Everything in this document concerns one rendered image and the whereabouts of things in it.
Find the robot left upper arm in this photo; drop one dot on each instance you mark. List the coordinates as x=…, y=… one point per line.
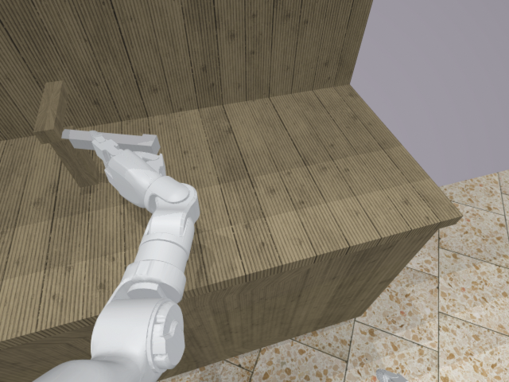
x=135, y=340

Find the robot left forearm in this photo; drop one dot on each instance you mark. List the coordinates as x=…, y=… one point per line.
x=159, y=266

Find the counter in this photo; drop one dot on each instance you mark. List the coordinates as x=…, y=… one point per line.
x=309, y=205

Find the left robot hand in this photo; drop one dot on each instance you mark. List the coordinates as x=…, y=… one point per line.
x=131, y=173

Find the tap lever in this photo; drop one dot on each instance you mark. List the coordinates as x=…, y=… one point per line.
x=146, y=143

